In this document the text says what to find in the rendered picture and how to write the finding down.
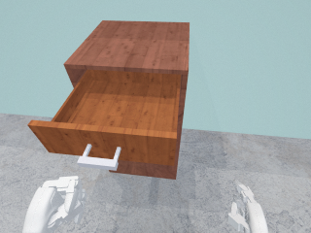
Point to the drawer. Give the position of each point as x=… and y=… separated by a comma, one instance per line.
x=134, y=111

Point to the robot right hand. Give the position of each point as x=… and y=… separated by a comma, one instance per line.
x=252, y=219

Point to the cabinet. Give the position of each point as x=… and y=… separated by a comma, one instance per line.
x=159, y=47

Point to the handle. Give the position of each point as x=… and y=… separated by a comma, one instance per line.
x=99, y=163

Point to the robot left hand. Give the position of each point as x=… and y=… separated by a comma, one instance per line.
x=64, y=195

